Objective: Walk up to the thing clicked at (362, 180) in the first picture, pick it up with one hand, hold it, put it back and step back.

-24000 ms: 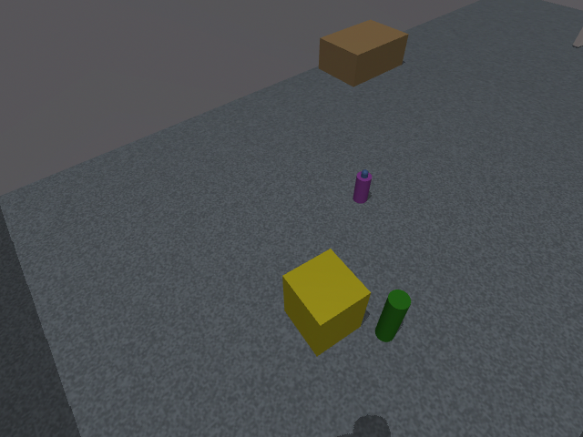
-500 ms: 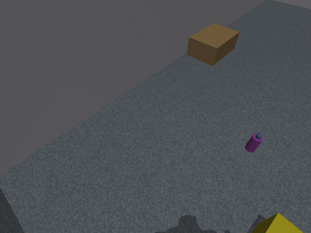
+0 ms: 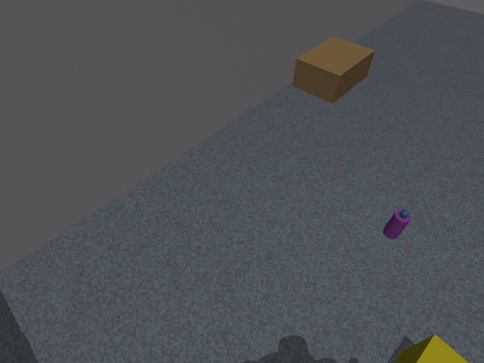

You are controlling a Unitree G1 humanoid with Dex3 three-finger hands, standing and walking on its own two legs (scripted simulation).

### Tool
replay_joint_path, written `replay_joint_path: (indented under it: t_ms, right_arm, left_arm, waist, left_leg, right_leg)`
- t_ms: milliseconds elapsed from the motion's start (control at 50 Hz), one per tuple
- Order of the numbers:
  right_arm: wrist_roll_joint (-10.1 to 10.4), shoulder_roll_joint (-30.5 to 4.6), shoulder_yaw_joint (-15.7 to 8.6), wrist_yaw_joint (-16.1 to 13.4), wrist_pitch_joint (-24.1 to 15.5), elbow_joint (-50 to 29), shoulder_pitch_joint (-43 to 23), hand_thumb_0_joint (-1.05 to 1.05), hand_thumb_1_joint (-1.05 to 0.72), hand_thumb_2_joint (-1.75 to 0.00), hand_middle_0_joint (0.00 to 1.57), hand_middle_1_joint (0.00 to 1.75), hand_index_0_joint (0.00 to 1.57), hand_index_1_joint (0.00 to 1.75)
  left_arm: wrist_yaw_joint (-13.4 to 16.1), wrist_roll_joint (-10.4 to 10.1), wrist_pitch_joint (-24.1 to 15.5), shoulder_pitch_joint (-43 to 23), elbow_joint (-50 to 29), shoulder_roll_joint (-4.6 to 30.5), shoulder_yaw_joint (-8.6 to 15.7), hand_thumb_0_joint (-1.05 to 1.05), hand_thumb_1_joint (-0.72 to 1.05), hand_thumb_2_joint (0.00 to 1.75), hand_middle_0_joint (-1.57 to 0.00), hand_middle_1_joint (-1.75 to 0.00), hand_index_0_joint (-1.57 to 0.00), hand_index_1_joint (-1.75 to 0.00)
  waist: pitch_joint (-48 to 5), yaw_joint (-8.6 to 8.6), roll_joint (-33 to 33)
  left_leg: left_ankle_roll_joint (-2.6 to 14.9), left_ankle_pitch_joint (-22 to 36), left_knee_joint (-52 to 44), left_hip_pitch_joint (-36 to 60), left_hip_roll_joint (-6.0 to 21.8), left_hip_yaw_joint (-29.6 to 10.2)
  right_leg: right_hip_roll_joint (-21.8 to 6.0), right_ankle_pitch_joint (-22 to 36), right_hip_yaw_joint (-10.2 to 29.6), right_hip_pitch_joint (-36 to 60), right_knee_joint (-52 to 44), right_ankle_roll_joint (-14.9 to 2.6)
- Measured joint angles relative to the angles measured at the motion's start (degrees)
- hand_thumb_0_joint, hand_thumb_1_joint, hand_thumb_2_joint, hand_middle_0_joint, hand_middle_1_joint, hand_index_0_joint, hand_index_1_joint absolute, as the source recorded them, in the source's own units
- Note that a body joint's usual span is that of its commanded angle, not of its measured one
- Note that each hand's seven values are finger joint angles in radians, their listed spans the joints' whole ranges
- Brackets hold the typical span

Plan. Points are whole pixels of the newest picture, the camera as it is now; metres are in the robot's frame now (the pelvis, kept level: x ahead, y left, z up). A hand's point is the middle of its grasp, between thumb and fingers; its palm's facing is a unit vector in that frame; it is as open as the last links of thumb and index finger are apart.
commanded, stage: stand
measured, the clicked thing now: (397, 222) +0.80 -0.73 -0.69
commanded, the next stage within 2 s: walk up in 0.88 s
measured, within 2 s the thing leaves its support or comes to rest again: neither
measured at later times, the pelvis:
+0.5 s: pelvis +0.00 +0.00 +0.00, yaw +0 degrees
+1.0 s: pelvis +0.01 -0.01 +0.00, yaw -1 degrees
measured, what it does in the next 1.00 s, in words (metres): stands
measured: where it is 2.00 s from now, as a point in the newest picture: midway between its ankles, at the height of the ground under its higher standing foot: (251, 330)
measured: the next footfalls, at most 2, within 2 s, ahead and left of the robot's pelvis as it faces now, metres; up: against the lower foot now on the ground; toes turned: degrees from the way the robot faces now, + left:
left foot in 1.46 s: +0.33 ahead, +0.10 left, +0.00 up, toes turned +7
right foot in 1.96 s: +0.50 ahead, -0.16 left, +0.00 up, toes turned -10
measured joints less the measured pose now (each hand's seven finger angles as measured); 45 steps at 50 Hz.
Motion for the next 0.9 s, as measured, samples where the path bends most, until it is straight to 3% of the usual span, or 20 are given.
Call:
replay_joint_path:
  t_ms: [880,900]
  right_arm:
    - [-0.11,0.09,0.1,0.02,-0.18,-0.46,1.18,0.0,-0.91,-0.9,0.2,0.3,0.2,0.3]
    - [-0.26,0.09,-0.38,0.41,-0.18,-0.93,1.52,0.0,-0.91,-0.9,0.2,0.3,0.2,0.3]
  left_arm:
    - [-0.1,0.04,0.05,0.84,-0.6,0.13,0.07,0.0,0.9,0.9,-0.21,-0.3,-0.2,-0.3]
    - [-0.49,0.2,0.06,1.07,-0.99,0.17,0.45,0.0,0.9,0.9,-0.21,-0.3,-0.2,-0.3]
  waist:
    - [-0.11,-0.06,-0.11]
    - [-0.24,-0.05,-0.13]
  left_leg:
    - [0.18,-0.1,0.28,-0.31,-0.3,-0.14]
    - [0.69,-1.3,1.1,-0.61,-0.34,-0.16]
  right_leg:
    - [-0.29,-0.23,-0.18,-0.24,0.36,0.14]
    - [-0.29,-1.66,-0.28,-0.58,1.33,-0.45]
